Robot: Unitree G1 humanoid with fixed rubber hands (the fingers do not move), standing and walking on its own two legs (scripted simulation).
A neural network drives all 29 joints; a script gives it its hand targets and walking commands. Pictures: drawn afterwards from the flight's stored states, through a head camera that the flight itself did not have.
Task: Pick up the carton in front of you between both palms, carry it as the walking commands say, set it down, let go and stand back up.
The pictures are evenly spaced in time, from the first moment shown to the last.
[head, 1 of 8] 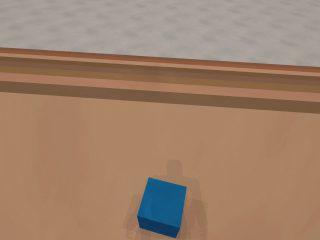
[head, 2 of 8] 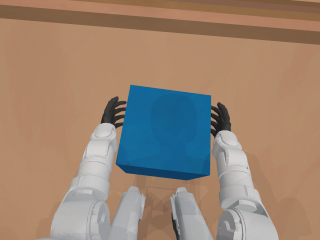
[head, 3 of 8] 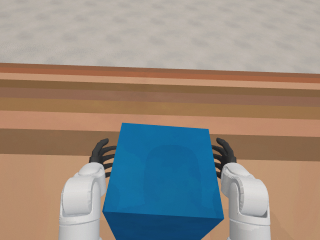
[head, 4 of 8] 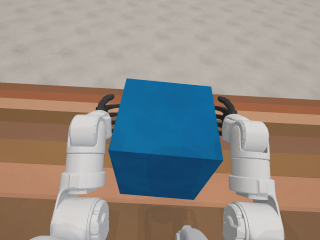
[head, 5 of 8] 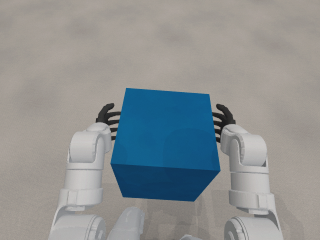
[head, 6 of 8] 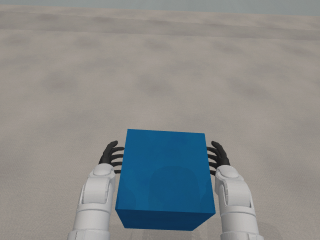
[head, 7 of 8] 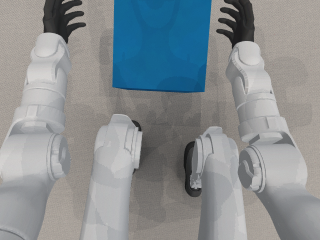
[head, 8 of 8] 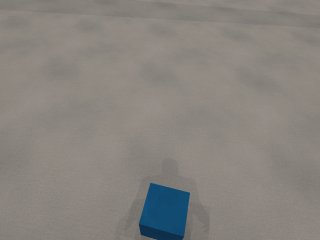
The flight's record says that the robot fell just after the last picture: no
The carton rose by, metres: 0.70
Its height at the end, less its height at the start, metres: -1.14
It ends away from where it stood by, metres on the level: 5.40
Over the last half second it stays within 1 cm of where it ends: yes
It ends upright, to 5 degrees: yes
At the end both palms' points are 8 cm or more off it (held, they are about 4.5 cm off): yes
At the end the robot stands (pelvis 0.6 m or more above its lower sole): yes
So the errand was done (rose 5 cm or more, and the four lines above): yes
